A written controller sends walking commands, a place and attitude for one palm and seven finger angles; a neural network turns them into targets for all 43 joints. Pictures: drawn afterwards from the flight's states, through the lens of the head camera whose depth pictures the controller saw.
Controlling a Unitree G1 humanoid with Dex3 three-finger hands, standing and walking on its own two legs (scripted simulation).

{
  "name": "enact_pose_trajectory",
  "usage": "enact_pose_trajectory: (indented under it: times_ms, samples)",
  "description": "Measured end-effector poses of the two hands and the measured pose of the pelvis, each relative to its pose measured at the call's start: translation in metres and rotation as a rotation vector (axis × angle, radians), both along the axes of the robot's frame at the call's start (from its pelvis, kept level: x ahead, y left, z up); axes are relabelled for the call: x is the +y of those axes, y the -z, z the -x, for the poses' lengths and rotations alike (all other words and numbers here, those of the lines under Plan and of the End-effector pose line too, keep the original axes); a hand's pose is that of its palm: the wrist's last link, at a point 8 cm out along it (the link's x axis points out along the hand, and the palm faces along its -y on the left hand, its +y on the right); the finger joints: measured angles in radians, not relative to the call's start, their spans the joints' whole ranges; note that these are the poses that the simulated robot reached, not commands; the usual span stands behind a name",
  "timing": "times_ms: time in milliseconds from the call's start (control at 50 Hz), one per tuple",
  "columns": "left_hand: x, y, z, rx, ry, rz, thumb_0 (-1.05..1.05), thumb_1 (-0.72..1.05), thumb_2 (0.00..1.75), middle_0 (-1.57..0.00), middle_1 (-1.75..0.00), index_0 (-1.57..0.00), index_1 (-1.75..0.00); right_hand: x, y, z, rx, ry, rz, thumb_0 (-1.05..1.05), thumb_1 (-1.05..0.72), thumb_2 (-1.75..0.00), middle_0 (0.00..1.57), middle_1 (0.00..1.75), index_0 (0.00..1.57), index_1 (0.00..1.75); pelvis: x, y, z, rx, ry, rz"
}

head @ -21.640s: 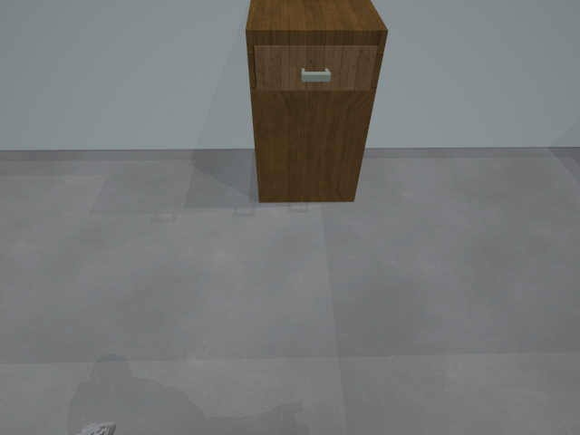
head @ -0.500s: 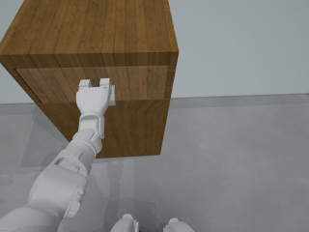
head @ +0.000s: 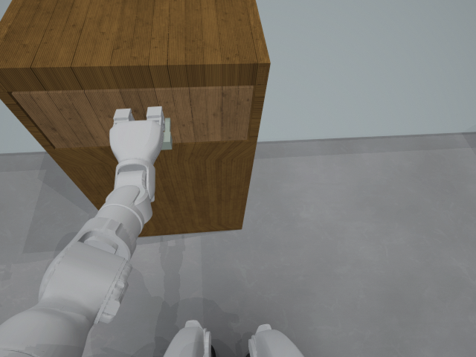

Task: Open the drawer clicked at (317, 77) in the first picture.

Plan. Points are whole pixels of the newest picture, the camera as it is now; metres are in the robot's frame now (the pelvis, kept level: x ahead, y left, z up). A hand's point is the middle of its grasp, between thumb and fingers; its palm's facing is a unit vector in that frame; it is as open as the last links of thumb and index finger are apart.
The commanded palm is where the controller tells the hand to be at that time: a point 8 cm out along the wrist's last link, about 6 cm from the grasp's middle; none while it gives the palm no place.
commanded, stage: lift the fingers back up to retry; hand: left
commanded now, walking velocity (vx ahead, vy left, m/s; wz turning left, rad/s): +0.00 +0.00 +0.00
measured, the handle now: (145, 132) +0.54 +0.16 -0.01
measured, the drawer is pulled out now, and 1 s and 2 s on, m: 0.00 0.00 0.00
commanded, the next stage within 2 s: re-aim the fingers above the handle in 0.88 s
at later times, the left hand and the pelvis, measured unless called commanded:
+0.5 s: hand (141, 145) +0.49 +0.15 +0.03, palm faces +0.01 -0.05 -1.00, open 13.8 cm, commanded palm +0.46 +0.14 +0.09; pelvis +0.02 +0.00 +0.03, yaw -1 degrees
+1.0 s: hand (141, 141) +0.47 +0.14 +0.06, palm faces -0.01 -0.06 -1.00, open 13.8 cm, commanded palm +0.45 +0.14 +0.11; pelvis +0.04 +0.00 +0.05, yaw +0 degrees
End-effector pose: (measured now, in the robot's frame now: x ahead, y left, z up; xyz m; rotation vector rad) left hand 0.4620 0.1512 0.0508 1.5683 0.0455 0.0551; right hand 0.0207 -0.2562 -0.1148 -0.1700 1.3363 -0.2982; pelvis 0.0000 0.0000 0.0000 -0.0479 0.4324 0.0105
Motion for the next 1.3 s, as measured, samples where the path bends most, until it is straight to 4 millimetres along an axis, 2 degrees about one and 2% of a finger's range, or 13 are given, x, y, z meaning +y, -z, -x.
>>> enact_pose_trajectory:
  times_ms: [280,420,580,760,960,1100,1300]
  samples:
    - [0.002,-0.003,0.001,0.030,0.006,0.029,0.00,-0.49,0.30,-0.28,-1.23,-0.30,-1.22,0.006,-0.005,-0.004,-0.009,0.019,-0.011,0.00,-0.90,-0.90,0.20,0.30,0.20,0.30,0.003,-0.008,-0.005,-0.017,0.008,0.000]
    - [0.001,-0.017,0.000,0.013,0.030,0.058,0.00,-0.49,0.30,-0.31,-1.21,-0.31,-1.20,0.008,-0.016,-0.013,-0.006,0.023,-0.016,0.00,-0.90,-0.90,0.20,0.30,0.20,0.30,0.004,-0.020,-0.016,-0.041,0.012,-0.004]
    - [0.004,-0.040,-0.006,0.001,0.001,0.041,0.00,-0.49,0.30,-0.32,-1.20,-0.32,-1.20,0.006,-0.029,-0.032,-0.014,0.027,-0.028,0.00,-0.90,-0.90,0.20,0.30,0.20,0.30,0.004,-0.035,-0.029,-0.076,0.011,-0.009]
    - [-0.005,-0.065,-0.006,0.007,0.040,0.063,0.00,-0.49,0.30,-0.32,-1.20,-0.32,-1.20,0.002,-0.042,-0.063,-0.068,0.015,-0.033,0.00,-0.90,-0.90,0.20,0.30,0.20,0.30,0.003,-0.048,-0.041,-0.121,0.015,-0.019]
    - [-0.004,-0.059,0.008,0.025,0.034,0.051,0.00,-0.49,0.30,-0.32,-1.20,-0.32,-1.20,-0.002,-0.045,-0.088,-0.119,-0.018,-0.041,0.00,-0.90,-0.90,0.20,0.30,0.20,0.30,-0.003,-0.050,-0.041,-0.136,0.009,-0.027]
    - [-0.004,-0.060,0.009,0.003,0.029,0.034,0.00,-0.49,0.30,-0.32,-1.20,-0.32,-1.20,-0.006,-0.041,-0.087,-0.119,-0.027,-0.040,0.00,-0.90,-0.90,0.20,0.30,0.20,0.30,-0.008,-0.047,-0.037,-0.134,0.001,-0.030]
    - [-0.011,-0.064,0.001,0.030,0.018,0.043,0.00,-0.49,0.30,-0.32,-1.20,-0.32,-1.20,-0.011,-0.038,-0.063,-0.074,0.007,-0.045,0.00,-0.90,-0.90,0.20,0.30,0.20,0.30,-0.013,-0.048,-0.036,-0.129,0.009,-0.035]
